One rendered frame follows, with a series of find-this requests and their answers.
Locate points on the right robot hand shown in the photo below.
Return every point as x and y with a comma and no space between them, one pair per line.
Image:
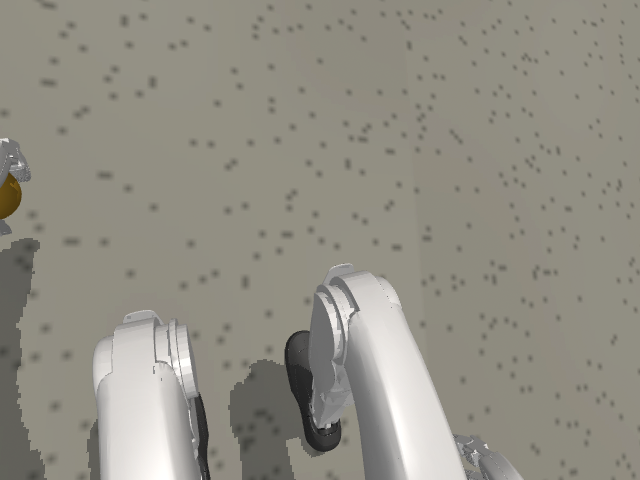
493,466

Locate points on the ball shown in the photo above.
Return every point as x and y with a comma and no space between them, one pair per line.
10,196

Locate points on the left robot hand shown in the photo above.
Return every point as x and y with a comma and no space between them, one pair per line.
11,161

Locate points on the left robot foot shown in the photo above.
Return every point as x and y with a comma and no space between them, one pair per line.
203,437

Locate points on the right robot foot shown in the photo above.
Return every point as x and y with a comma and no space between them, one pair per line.
300,379

